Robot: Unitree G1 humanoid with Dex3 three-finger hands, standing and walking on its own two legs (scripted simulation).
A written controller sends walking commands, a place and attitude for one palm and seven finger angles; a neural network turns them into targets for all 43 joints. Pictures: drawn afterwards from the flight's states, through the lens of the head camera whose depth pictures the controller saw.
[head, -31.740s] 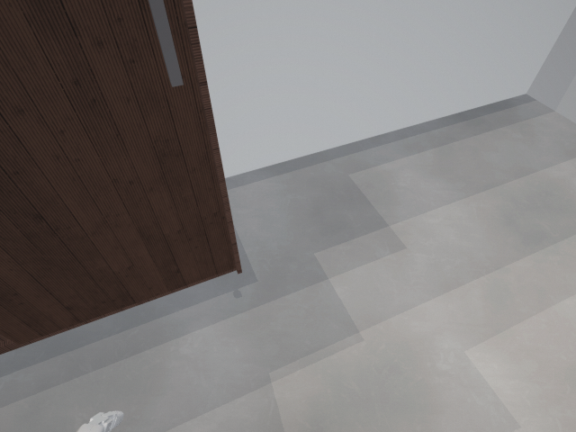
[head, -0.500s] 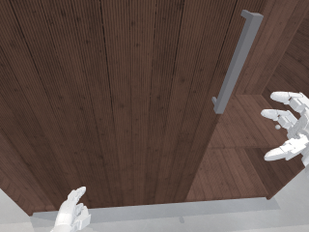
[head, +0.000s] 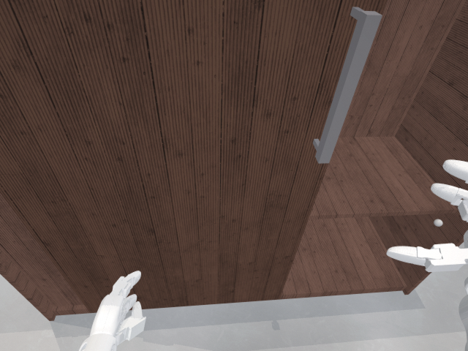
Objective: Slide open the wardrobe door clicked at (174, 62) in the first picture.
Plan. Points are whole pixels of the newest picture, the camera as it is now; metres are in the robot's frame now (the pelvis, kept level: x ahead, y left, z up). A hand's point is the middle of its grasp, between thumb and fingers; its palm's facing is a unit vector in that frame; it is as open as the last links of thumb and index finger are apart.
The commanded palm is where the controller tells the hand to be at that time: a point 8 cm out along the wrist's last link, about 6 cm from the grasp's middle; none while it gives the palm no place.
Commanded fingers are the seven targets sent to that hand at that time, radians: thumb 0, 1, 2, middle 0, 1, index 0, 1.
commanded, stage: draw the hand back to the body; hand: right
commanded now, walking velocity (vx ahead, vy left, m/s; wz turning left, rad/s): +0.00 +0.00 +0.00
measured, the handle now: (337, 94) +0.49 -0.19 +0.24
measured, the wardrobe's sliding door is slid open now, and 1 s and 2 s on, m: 0.60 0.60 0.60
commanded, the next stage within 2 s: step back with the hand held close in 0.92 s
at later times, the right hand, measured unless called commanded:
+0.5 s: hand (433, 246) +0.22 -0.26 +0.16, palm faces +0.46 +0.82 -0.33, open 9.2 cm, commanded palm +0.17 -0.30 +0.17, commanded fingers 0.00 -0.86 -0.88 0.20 0.32 0.20 0.32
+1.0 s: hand (428, 251) +0.21 -0.25 +0.16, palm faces +0.47 +0.81 -0.34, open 7.5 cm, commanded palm +0.17 -0.29 +0.17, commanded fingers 0.00 -0.90 -0.90 0.20 0.30 0.20 0.30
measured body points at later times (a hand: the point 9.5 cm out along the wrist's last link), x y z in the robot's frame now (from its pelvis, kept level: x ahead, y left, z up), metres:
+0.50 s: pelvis +0.03 +0.00 +0.00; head -0.01 +0.02 +0.45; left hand +0.21 +0.23 -0.08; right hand +0.19 -0.30 +0.18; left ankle +0.03 +0.11 -0.74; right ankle +0.04 -0.11 -0.74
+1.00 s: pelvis +0.03 +0.01 +0.00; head -0.01 +0.04 +0.45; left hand +0.21 +0.23 -0.08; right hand +0.18 -0.29 +0.18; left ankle +0.03 +0.11 -0.74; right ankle +0.04 -0.11 -0.74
